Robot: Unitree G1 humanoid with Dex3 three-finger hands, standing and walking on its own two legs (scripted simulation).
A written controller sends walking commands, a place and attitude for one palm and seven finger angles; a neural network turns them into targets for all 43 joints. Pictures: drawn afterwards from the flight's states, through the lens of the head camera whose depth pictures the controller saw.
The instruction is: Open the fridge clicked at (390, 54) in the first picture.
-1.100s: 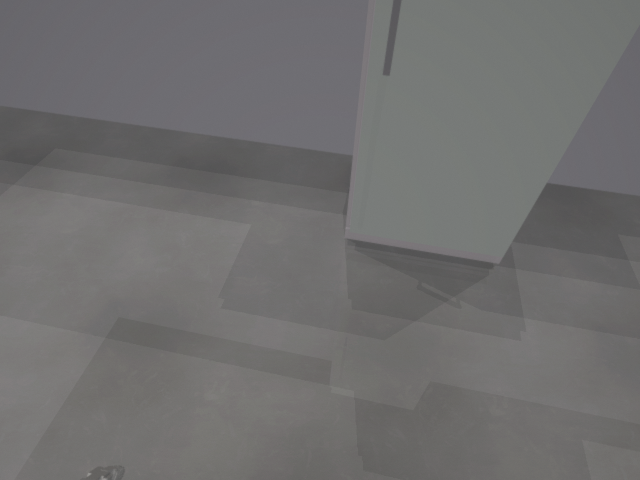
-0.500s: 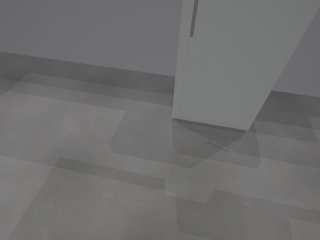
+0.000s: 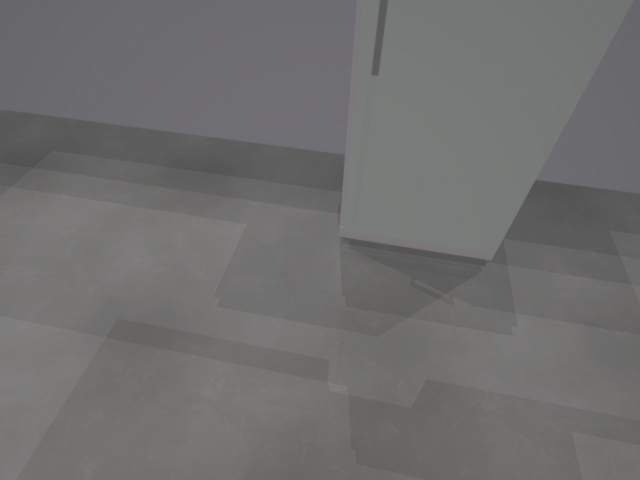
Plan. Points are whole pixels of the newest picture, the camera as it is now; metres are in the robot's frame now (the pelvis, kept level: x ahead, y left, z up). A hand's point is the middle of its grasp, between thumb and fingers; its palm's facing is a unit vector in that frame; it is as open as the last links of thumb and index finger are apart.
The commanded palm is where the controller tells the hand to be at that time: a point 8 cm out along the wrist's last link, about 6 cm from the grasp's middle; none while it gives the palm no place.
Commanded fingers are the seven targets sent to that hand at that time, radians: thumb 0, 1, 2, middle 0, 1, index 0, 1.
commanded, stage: look at it before walking up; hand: left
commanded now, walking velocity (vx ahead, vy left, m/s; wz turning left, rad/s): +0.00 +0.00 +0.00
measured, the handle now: out of the picture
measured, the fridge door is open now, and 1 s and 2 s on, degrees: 0 0 0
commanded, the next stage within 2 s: walk to a spot facing it in 0.34 s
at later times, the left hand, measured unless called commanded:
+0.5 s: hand out of the picture +0.08 +0.25 -0.16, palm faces -0.03 -0.94 -0.34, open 7.4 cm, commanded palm none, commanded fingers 0.00 0.90 0.90 -0.20 -0.30 -0.20 -0.30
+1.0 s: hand out of the picture +0.09 +0.13 -0.17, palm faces -0.14 -0.97 -0.18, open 7.4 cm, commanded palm none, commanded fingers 0.00 0.90 0.90 -0.20 -0.30 -0.20 -0.30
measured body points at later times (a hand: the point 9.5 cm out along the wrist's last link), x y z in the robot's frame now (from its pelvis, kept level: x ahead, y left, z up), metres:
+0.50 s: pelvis +0.01 +0.00 +0.00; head +0.01 -0.01 +0.45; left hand +0.08 +0.29 -0.13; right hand +0.09 -0.30 -0.13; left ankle +0.00 +0.12 -0.74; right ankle +0.00 -0.12 -0.74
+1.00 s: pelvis +0.12 -0.04 +0.00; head +0.14 -0.06 +0.45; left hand +0.10 +0.18 -0.15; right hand +0.13 -0.29 -0.16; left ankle +0.19 +0.09 -0.67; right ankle +0.04 -0.11 -0.74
